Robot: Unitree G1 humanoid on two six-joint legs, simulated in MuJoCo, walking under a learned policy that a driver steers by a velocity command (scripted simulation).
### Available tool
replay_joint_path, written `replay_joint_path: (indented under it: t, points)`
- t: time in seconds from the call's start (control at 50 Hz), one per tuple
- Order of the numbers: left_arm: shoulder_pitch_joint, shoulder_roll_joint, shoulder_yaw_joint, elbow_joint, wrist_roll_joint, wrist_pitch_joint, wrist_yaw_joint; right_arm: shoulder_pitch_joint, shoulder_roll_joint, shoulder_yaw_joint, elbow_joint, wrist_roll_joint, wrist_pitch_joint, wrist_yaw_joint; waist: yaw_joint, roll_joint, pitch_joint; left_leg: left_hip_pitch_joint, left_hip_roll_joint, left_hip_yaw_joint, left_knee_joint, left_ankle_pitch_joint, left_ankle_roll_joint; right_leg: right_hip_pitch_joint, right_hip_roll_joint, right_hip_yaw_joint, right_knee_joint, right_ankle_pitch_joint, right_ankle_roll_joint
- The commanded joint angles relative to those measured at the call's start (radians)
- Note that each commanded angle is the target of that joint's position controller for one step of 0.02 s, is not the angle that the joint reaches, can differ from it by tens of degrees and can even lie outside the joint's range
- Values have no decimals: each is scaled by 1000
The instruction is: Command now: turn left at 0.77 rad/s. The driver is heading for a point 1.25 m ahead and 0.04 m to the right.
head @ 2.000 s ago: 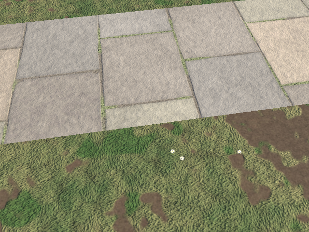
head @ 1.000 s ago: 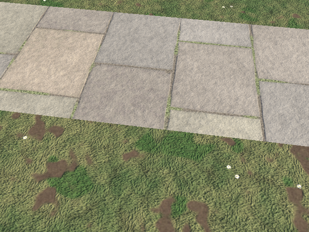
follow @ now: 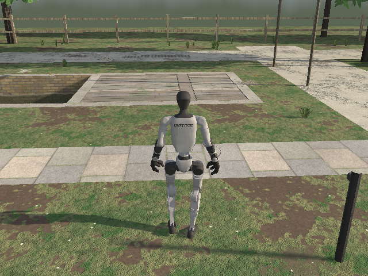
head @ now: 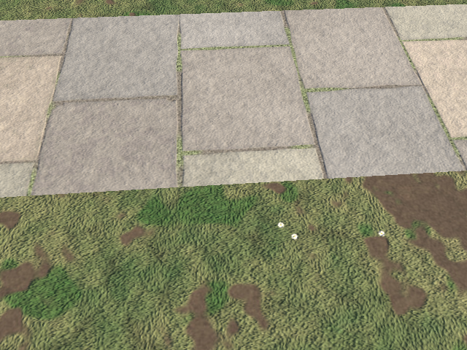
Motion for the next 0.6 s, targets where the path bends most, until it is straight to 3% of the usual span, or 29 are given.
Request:
replay_joint_path:
  t: [0.02,0.04,0.06,0.08,0.1,0.12,0.14,0.16,0.18,0.2,0.22,0.24,0.28,0.34,0.4,0.48,0.52,0.56,0.58,0.6]
  points:
    - [9,159,47,-55,-5,-15,-12,-38,-66,-16,-111,8,-12,6,32,-120,-126,-5,-9,40,-80,-10,30,107,-321,149,-46,589,-114]
    - [10,167,51,-55,-11,-15,-17,-36,-68,-18,-122,8,-12,7,28,-121,-134,25,-16,47,-127,-2,42,98,-326,132,-9,582,-94]
    - [17,186,59,-61,-12,-15,-26,-5,-74,-22,-121,6,-13,6,15,-114,-173,109,-35,62,-193,-1,69,53,-336,116,6,342,-62]
    - [6,194,62,-67,-13,-14,-29,73,-97,-32,-99,-7,-18,9,-28,-73,-195,283,-54,37,-284,-6,108,-100,-309,104,69,-9,-24]
    - [-10,123,40,-88,-2,-10,-37,223,-203,-65,-45,-24,-31,1,-88,188,-204,470,69,-225,-477,-262,184,-336,-189,19,341,-321,25]
    - [-132,65,18,-180,22,-13,-50,287,-301,-83,-63,-6,-50,-2,-149,382,-137,547,347,-845,-700,-657,347,-724,32,80,619,-452,75]
    - [-219,125,30,-192,43,-19,-56,237,-233,-63,-65,-5,-50,-21,-155,174,-26,438,372,-797,-731,-614,366,-802,-39,262,694,-302,72]
    - [-191,140,37,-183,13,-32,-70,167,-186,-41,-72,-3,-52,-38,-94,142,2,369,330,-693,-716,-528,337,-773,-69,271,681,-147,70]
    - [-103,150,40,-137,2,-49,-82,125,-153,-28,-74,-8,-65,-45,-39,98,0,346,268,-588,-722,-394,293,-709,-87,268,630,-39,77]
    - [-45,156,44,-100,18,-56,-88,88,-150,-24,-79,-5,-83,-50,-6,79,-24,347,212,-498,-728,-265,257,-647,-92,263,589,34,86]
    - [9,151,41,-57,23,-52,-93,65,-139,-17,-80,-10,-105,-50,9,83,-53,358,168,-397,-734,-152,231,-604,-92,242,593,100,89]
    - [19,144,40,-45,15,-45,-96,80,-137,-14,-70,-9,-125,-45,8,78,-61,375,152,-340,-739,-79,219,-602,-93,232,599,138,86]
    - [-10,129,38,-42,-4,-29,-98,134,-142,-16,-42,-10,-154,-33,-10,59,-27,407,150,-262,-763,-18,201,-674,-95,241,611,180,74]
    - [-66,114,44,-52,-25,-25,-98,202,-145,-13,-14,-24,-172,-35,-44,52,40,416,171,-159,-778,28,163,-782,-28,351,616,209,65]
    - [-85,119,48,-51,-13,-32,-103,182,-131,-3,-6,-25,-188,-41,-33,58,59,400,169,-67,-810,98,138,-790,-14,321,561,282,61]
    - [-161,85,25,-79,-2,-42,-125,195,-104,12,33,-24,-212,-51,-47,42,105,426,160,63,-838,303,108,-756,-37,213,415,328,11]
    - [-193,63,7,-105,-2,-43,-131,212,-104,18,64,-23,-214,-58,-45,48,105,478,161,131,-801,637,86,-698,-24,129,323,291,-30]
    - [-157,69,0,-113,-15,-40,-119,213,-136,16,78,-29,-210,-73,-8,97,17,537,174,178,-654,1328,56,-525,58,34,272,231,-84]
    - [-86,89,4,-102,-19,-38,-111,213,-167,10,82,-38,-197,-85,39,134,-48,592,192,181,-518,1580,45,-453,99,19,268,166,-108]
    - [59,123,17,-69,-23,-39,-105,188,-203,0,75,-50,-177,-95,118,159,-136,602,211,180,-309,1706,46,-321,134,28,268,85,-133]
